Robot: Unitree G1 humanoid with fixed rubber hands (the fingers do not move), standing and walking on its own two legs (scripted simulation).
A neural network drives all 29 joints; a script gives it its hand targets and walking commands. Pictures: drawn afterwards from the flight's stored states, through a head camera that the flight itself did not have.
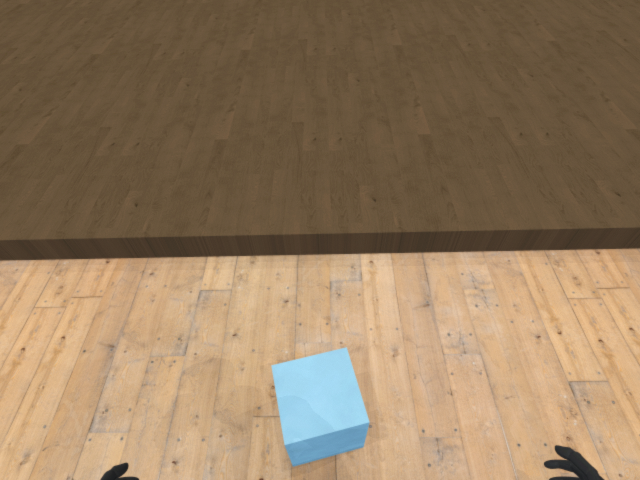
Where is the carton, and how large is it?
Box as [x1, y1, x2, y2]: [271, 347, 369, 466]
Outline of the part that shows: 346,347 271,365 284,444 293,466 363,446 369,422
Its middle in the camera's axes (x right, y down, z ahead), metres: +0.00 +0.47 +1.09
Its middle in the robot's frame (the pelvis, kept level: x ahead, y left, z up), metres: +0.40 +0.04 -0.66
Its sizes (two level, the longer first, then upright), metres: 0.210 0.200 0.250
